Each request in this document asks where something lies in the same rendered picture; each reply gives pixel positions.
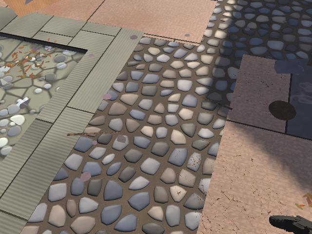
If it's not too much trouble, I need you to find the robot right hand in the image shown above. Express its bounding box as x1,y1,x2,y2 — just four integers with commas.
269,215,312,234

